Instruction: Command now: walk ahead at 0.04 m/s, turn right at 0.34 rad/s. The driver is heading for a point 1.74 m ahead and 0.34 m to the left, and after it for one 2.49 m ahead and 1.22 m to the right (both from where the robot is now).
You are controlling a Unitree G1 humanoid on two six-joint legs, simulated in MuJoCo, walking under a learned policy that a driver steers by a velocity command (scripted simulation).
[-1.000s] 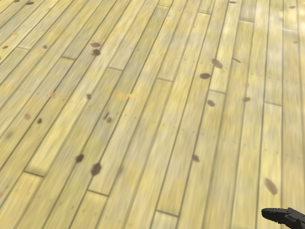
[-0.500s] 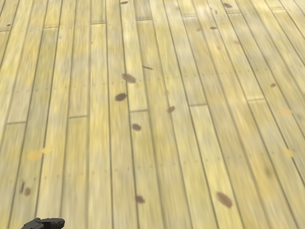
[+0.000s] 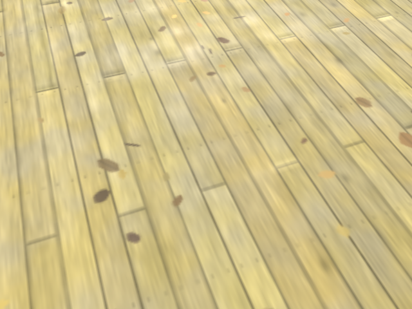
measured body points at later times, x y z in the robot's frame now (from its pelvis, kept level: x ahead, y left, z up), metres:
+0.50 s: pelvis +0.02 -0.03 +0.00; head +0.02 -0.04 +0.45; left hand +0.15 +0.22 -0.10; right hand +0.12 -0.29 -0.12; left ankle +0.05 +0.12 -0.73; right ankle -0.01 -0.14 -0.73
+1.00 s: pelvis +0.03 +0.02 +0.01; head +0.06 +0.06 +0.46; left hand +0.12 +0.34 -0.10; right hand +0.21 -0.23 -0.08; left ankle +0.03 +0.10 -0.73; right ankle +0.03 -0.15 -0.64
